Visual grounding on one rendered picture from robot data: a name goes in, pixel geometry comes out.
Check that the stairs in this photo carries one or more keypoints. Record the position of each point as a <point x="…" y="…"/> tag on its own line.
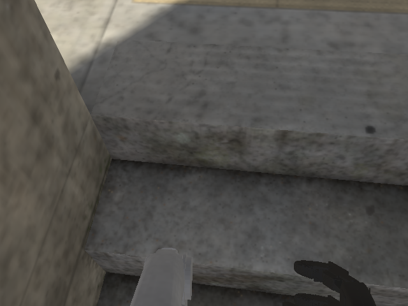
<point x="246" y="203"/>

